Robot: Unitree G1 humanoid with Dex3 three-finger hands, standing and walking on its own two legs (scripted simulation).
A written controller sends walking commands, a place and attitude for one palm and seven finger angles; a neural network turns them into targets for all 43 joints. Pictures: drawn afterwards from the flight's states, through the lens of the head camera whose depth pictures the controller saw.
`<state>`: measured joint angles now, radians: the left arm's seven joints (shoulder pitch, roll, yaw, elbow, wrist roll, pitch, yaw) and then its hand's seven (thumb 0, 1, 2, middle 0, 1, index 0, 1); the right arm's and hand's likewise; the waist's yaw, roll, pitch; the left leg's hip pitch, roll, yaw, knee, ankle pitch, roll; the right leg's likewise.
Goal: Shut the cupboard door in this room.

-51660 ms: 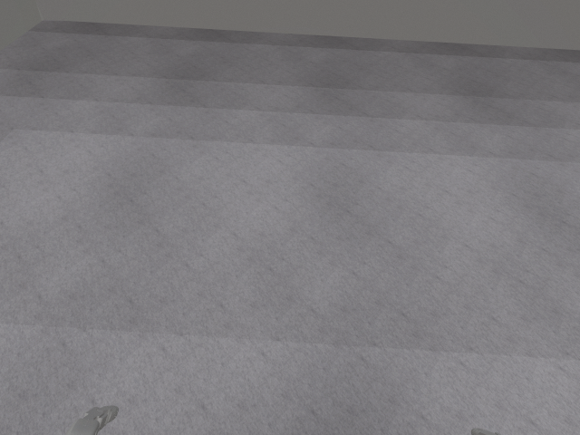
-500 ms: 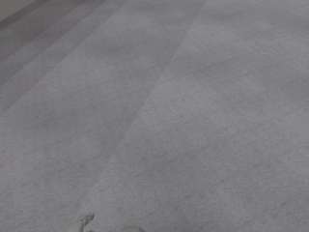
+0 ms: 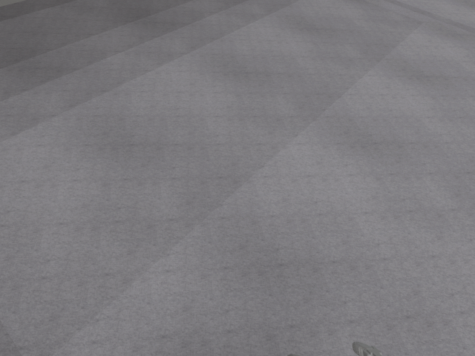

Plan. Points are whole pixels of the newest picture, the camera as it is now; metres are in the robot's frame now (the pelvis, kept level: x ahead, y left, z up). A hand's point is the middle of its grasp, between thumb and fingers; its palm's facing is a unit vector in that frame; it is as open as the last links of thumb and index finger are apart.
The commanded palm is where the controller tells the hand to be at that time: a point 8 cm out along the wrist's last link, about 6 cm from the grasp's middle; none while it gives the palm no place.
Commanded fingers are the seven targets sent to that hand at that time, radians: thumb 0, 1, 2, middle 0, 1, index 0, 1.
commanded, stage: turn or walk to find it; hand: left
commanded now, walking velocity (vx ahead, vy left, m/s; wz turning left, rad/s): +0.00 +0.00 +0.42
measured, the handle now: out of the picture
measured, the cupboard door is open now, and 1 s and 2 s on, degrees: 45 45 44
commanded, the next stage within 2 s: none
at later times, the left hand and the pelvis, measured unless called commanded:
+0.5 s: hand out of the picture +0.08 +0.15 -0.14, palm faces +0.18 -0.94 -0.28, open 7.4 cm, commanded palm none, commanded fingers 0.00 0.90 0.90 -0.20 -0.30 -0.20 -0.30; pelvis +0.00 -0.05 +0.00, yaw +12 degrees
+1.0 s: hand out of the picture -0.10 +0.17 -0.18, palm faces +0.49 -0.84 -0.23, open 7.4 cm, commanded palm none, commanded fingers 0.00 0.90 0.90 -0.20 -0.30 -0.20 -0.30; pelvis -0.01 -0.02 +0.00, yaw +25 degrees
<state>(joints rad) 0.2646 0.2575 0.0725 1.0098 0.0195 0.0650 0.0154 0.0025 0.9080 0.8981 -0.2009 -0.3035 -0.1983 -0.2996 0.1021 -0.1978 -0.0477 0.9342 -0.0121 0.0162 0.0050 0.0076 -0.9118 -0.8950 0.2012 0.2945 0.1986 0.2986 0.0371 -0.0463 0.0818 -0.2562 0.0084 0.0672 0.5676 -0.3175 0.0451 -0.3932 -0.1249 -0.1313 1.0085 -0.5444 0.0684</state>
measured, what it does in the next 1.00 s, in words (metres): steps on the spot, turning left: right foot, then left foot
